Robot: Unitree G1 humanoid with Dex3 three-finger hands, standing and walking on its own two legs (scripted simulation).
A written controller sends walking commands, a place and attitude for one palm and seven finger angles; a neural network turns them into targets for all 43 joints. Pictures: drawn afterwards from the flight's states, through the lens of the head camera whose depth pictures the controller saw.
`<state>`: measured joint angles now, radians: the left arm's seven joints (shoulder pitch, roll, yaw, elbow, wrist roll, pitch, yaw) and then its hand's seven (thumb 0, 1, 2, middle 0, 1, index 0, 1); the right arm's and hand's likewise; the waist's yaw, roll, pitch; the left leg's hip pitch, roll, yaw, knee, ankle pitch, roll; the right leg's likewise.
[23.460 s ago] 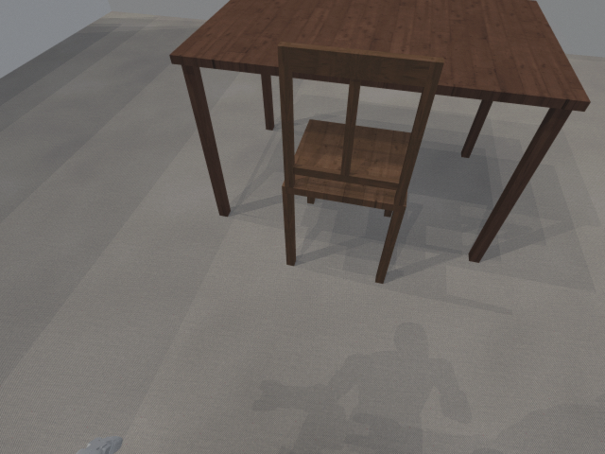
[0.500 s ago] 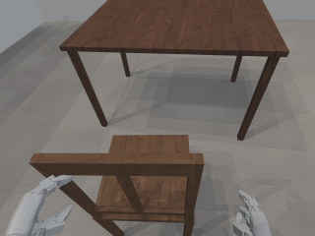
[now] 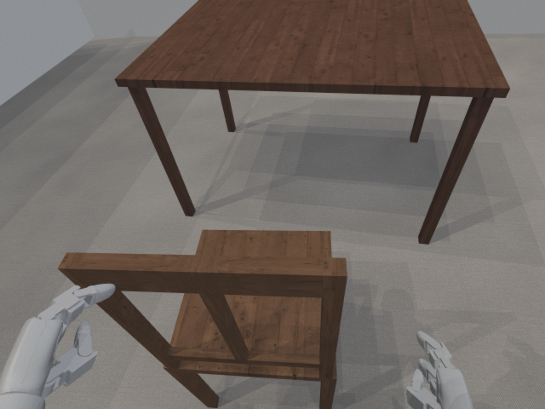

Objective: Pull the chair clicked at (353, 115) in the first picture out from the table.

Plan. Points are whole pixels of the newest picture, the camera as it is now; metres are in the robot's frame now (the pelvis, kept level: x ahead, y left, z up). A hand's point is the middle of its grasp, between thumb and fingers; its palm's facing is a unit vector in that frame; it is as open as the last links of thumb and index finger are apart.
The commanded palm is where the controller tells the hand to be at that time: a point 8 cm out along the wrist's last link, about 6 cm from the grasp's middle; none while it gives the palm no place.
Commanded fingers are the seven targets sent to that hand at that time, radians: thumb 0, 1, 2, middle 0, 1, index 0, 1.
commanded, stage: step back with the hand held close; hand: left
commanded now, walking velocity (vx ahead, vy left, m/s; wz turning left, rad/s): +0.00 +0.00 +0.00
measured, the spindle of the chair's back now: (228, 327) +0.26 +0.14 -0.09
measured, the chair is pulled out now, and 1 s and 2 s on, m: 0.56 0.55 0.55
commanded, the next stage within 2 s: stop stepping back and stand still in 1.82 s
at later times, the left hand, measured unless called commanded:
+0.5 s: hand (13, 315) +0.15 +0.30 +0.16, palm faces +0.35 -0.74 -0.57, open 7.4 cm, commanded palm +0.09 +0.34 +0.18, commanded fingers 0.00 0.90 0.90 -0.20 -0.30 -0.20 -0.30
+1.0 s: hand out of the picture +0.12 +0.31 +0.17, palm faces +0.44 -0.72 -0.54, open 7.4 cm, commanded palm +0.04 +0.35 +0.18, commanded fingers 0.00 0.90 0.90 -0.20 -0.30 -0.20 -0.30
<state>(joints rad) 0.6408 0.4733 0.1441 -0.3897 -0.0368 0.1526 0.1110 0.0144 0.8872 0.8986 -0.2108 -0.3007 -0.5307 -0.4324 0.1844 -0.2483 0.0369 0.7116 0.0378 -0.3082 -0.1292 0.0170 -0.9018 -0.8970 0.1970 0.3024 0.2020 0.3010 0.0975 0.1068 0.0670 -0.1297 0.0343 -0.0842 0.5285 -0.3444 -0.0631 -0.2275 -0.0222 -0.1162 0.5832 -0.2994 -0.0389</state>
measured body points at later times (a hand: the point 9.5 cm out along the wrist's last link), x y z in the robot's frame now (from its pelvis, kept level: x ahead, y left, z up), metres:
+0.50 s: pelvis -0.06 +0.05 +0.00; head -0.03 +0.04 +0.45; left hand +0.13 +0.34 +0.19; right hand +0.09 -0.21 -0.09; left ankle -0.03 +0.17 -0.73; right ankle +0.02 -0.09 -0.73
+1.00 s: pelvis -0.09 +0.05 -0.01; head -0.07 +0.06 +0.44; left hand +0.09 +0.35 +0.20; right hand +0.07 -0.19 -0.09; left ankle -0.03 +0.17 -0.73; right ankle +0.02 -0.09 -0.73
